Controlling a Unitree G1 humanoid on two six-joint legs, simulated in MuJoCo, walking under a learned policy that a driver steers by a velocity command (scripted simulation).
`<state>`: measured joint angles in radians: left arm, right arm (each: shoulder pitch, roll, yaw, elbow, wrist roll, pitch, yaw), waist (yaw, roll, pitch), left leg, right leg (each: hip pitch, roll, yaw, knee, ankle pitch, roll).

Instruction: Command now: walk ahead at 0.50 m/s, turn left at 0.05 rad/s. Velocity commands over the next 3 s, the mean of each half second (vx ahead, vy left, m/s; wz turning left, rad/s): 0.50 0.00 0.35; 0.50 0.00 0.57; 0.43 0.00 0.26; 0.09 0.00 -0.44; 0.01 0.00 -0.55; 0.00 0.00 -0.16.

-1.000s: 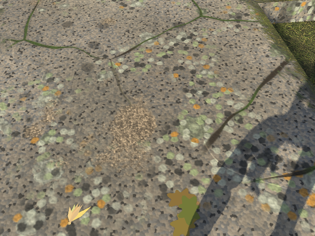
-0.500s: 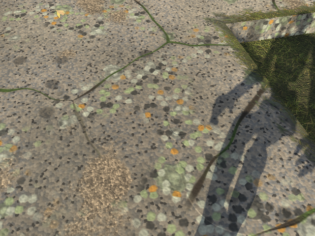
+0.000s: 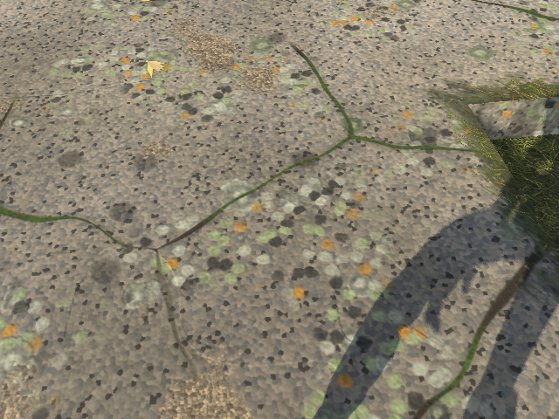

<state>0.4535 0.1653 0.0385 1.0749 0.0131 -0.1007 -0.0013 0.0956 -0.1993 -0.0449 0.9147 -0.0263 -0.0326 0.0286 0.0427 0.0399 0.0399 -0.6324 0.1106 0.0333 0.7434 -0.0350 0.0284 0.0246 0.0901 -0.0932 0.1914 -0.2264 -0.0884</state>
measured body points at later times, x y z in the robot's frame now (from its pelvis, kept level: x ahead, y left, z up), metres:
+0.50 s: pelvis +0.27 +0.06 +0.00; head +0.30 +0.09 +0.45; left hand +0.40 +0.33 -0.12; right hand +0.29 -0.20 -0.13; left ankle +0.23 +0.10 -0.74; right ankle +0.44 -0.09 -0.68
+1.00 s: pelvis +0.55 +0.09 +0.00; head +0.58 +0.09 +0.45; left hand +0.46 +0.35 -0.12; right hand +0.79 -0.09 -0.12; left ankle +0.52 +0.23 -0.66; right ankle +0.58 +0.00 -0.74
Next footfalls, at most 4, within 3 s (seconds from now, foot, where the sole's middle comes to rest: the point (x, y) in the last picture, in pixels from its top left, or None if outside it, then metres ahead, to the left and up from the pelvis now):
0.16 left None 0.27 0.11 -0.78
0.74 right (304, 365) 0.62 0.01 -0.78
1.26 left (180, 323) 0.72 0.34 -0.78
1.76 right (209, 256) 0.93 0.29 -0.78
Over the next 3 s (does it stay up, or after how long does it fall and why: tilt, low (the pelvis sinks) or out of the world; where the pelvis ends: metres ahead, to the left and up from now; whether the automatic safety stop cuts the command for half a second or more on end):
stays up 0.79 0.34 0.00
